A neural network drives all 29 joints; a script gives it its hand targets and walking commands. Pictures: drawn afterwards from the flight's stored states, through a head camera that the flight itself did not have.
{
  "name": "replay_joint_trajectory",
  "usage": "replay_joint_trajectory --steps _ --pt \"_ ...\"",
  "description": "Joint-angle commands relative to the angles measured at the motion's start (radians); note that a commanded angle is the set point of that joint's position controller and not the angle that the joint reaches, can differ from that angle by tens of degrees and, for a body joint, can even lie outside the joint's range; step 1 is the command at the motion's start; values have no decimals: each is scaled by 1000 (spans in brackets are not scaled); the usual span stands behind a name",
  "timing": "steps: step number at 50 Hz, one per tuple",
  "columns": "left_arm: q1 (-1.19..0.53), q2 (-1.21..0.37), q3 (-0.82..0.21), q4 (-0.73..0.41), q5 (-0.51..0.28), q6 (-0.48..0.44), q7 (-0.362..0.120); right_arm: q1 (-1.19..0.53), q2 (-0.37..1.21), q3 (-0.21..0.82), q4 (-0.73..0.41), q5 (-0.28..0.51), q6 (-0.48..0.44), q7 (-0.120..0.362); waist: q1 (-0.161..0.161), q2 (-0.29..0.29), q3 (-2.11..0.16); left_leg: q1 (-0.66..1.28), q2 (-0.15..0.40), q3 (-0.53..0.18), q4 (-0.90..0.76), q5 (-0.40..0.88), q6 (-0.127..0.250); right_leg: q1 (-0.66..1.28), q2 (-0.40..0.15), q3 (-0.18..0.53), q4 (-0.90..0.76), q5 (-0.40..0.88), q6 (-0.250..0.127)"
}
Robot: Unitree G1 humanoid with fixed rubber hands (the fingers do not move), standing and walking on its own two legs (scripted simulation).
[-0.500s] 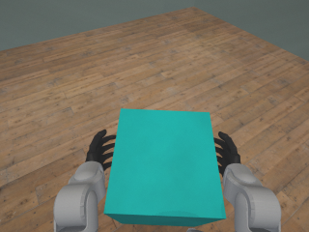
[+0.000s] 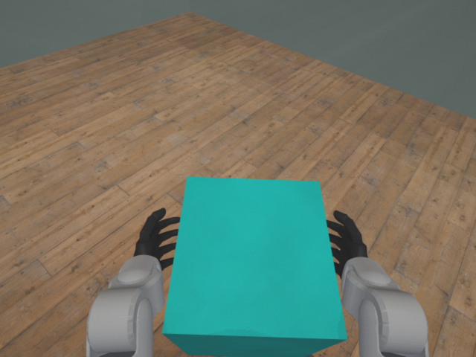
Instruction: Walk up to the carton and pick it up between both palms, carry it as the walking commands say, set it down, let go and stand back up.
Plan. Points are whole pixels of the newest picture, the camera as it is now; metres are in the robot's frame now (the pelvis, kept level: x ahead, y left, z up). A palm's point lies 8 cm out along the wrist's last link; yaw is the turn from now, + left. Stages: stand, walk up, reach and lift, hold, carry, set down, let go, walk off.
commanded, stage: carry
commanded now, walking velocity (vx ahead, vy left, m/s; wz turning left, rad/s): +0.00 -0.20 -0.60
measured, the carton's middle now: (248, 275) +0.26 +0.00 +0.02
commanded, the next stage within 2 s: none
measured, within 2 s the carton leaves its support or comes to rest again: neither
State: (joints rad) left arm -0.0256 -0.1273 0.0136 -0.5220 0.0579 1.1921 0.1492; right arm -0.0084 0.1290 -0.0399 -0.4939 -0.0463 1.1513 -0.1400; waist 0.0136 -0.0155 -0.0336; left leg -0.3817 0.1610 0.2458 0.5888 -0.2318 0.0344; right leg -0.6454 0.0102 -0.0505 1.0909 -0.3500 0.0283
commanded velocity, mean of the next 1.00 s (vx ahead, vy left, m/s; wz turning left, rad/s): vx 0.00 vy -0.20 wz -0.60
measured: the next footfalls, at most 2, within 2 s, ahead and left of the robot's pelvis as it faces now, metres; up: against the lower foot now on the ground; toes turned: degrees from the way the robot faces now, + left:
right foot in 0.22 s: -0.01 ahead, -0.23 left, +0.00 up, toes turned -19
left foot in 0.54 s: -0.03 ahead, -0.07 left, +0.00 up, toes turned -8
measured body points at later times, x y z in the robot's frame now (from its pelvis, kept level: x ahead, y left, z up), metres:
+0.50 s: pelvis -0.10 -0.12 -0.01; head -0.08 -0.12 +0.44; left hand +0.19 -0.07 +0.06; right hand +0.10 -0.35 +0.07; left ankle -0.06 -0.05 -0.71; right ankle -0.05 -0.21 -0.73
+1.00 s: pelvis -0.24 -0.22 -0.01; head -0.22 -0.25 +0.43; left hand +0.07 -0.28 +0.06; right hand -0.11 -0.51 +0.06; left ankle -0.12 -0.10 -0.68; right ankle -0.26 -0.35 -0.73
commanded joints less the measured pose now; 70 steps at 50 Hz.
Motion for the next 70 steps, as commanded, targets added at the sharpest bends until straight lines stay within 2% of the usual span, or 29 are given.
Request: replay_joint_trajectory --steps 1,4,9,11,13,15,17,26,27,28,29,30,32,35,38,43,45,46,47,49,52,57,61,62,63,64,66,67,70 --pt "-411 -888 -651 -59 -310 -22 -141 -411 840 592 -120 270 -5 153 -13 134 -199 165 239 -99 -223 247 21 9 -79 15 6 -29 17" --pt "-426 -872 -642 -58 -304 -10 -127 -410 827 570 -107 269 9 145 -25 238 -235 227 255 -50 -181 487 20 66 -57 -81 -177 -99 36" --pt "-414 -866 -611 -13 -282 13 -125 -387 836 555 -62 239 22 136 -31 328 -303 230 302 -11 -123 371 -27 242 -12 -164 -529 -31 14" --pt "-391 -871 -596 14 -274 13 -126 -411 842 569 -72 237 22 133 -11 151 -326 35 235 39 76 156 -106 515 -52 -87 -757 90 -13" --pt "-379 -910 -579 20 -262 -11 -135 -493 874 628 -120 271 27 143 -6 -323 -278 -399 35 -14 481 -501 -176 570 -341 344 -724 548 -205" --pt "-399 -922 -571 -11 -276 -27 -139 -527 936 674 -115 310 20 147 -17 -192 -301 -382 14 -129 637 -378 -140 544 -268 212 -663 617 -211" --pt "-400 -944 -564 -29 -264 -47 -137 -557 954 702 -146 341 5 149 -17 -178 -328 -352 15 -123 673 -250 -134 531 -230 148 -650 519 -192" --pt "-369 -892 -612 -84 -269 -40 -136 -424 892 623 -82 302 3 143 -12 -125 -334 99 -106 -83 32 -216 -57 363 -191 276 -767 324 -199" --pt "-378 -889 -628 -86 -277 -34 -135 -399 891 609 -68 298 6 146 -26 -81 -348 250 -71 -106 -155 -154 -55 300 -154 250 -724 296 -154" --pt "-387 -888 -642 -100 -287 -28 -136 -391 889 601 -58 295 6 148 -33 94 -328 386 115 -309 -309 -134 -8 138 -73 178 -592 168 -77" --pt "-467 -888 -668 -162 -309 -23 -143 -357 901 580 -42 283 -1 153 -40 427 -241 317 441 -605 -372 -58 150 -50 48 15 -257 -122 -15" --pt "-540 -896 -691 -180 -317 -27 -143 -418 904 587 -92 299 -4 158 -23 298 -184 242 486 -565 -377 25 168 -93 -33 67 -35 -108 -11" --pt "-493 -911 -668 -108 -323 -17 -148 -445 883 576 -108 274 -2 151 -21 69 -171 164 376 -349 -326 35 112 -59 -81 112 168 -24 -4" --pt "-449 -914 -665 -68 -330 -10 -145 -428 862 560 -100 258 5 144 -13 150 -185 198 232 -97 -224 319 24 -12 -57 38 25 15 -3" --pt "-459 -897 -659 -71 -326 -3 -133 -419 843 537 -89 254 14 137 -25 233 -225 242 253 -49 -174 487 24 34 -56 -70 -149 -44 15" --pt "-439 -881 -623 -37 -303 10 -128 -406 845 538 -64 234 21 128 -33 326 -286 244 305 -35 -117 409 -19 184 -40 -126 -435 -16 22" --pt "-409 -883 -606 -15 -296 10 -128 -415 854 556 -69 232 21 126 -11 224 -339 138 258 9 49 260 -81 410 -30 -125 -658 89 3" --pt "-380 -888 -592 6 -287 8 -129 -443 845 561 -74 235 23 128 13 39 -310 -65 196 23 241 -23 -115 553 -118 7 -763 176 -29" --pt "-370 -888 -580 16 -270 0 -133 -461 855 592 -94 249 29 131 5 -325 -304 -371 38 46 463 -498 -172 654 -346 332 -704 627 -147" --pt "-377 -919 -566 -6 -282 -20 -142 -497 929 642 -96 297 25 142 -13 -246 -345 -362 25 -124 677 -460 -140 596 -310 263 -619 819 -210" --pt "-401 -951 -546 -58 -264 -60 -140 -577 963 691 -157 351 -2 149 -10 -194 -352 -299 18 -131 685 -236 -125 514 -237 158 -636 500 -180" --pt "-370 -907 -569 -103 -255 -68 -139 -487 920 664 -134 327 -14 138 -7 -147 -338 -102 -63 -126 379 -219 -77 415 -223 251 -745 223 -201" --pt "-367 -877 -611 -101 -273 -45 -143 -391 879 614 -81 296 -3 139 -5 -148 -332 191 -109 -82 -46 -231 -45 326 -170 285 -813 266 -157" --pt "-378 -879 -629 -101 -282 -37 -143 -362 873 598 -68 289 0 142 -22 -84 -342 376 -39 -129 -265 -158 -29 225 -118 228 -753 258 -95" --pt "-394 -886 -655 -133 -298 -32 -148 -341 875 589 -59 279 -4 143 -24 196 -305 446 250 -430 -380 -233 57 62 -2 100 -543 125 -7" --pt "-491 -890 -692 -189 -319 -28 -153 -358 878 577 -77 276 -10 147 -20 417 -175 295 525 -625 -420 -74 187 -106 14 10 -215 -120 -9" --pt "-486 -905 -682 -142 -322 -23 -154 -412 873 571 -126 278 -10 145 -7 125 -151 231 447 -422 -355 123 139 -81 -78 101 60 -50 -10" --pt "-465 -912 -676 -126 -329 -22 -154 -419 868 571 -139 273 -10 144 -1 76 -165 226 368 -292 -316 172 82 -60 -82 101 84 1 -14" --pt "-419 -900 -685 -95 -330 -13 -143 -376 837 541 -127 256 1 139 -6 194 -198 306 236 -66 -187 592 14 -17 -37 5 -67 13 -10"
